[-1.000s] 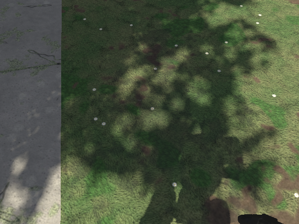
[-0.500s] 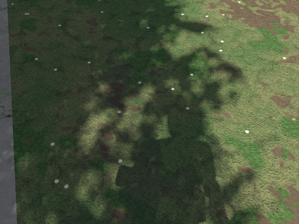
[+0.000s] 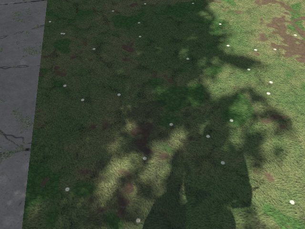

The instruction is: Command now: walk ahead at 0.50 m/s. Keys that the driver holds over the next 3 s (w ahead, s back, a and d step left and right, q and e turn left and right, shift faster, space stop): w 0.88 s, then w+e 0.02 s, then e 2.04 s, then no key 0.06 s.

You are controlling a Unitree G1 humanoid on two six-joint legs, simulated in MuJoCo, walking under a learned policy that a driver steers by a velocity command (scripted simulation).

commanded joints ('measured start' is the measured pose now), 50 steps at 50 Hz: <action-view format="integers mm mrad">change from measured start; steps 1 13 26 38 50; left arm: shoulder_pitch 78 -104 -464 2 -104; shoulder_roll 134 112 72 284 134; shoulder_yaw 21 37 20 99 34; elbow -11 -86 -210 -102 -61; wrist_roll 7 8 9 27 -1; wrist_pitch -6 9 58 24 -3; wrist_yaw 12 -1 -28 -1 3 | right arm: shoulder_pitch -124 193 442 504 157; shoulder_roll -48 -83 -89 -60 -25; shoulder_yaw -2 -41 -21 -23 -24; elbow -85 36 133 116 9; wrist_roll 3 9 11 41 -6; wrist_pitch -15 -53 -75 -63 -10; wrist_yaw -2 -21 -34 -35 -23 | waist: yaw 3 -63 -93 61 -85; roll -103 -11 24 -257 -90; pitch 77 -20 62 -349 25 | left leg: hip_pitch -27 554 579 75 91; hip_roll -31 184 87 -172 -23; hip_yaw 32 -340 -103 -13 1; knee -78 -523 -606 585 153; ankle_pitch -1 -117 142 -503 -129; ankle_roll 16 210 156 50 -44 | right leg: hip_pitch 10 -632 -695 273 -230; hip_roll -296 -165 -182 -524 -249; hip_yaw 136 120 19 752 141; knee -26 1039 548 106 52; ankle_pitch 475 -66 227 -12 761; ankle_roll -105 -3 68 -255 -122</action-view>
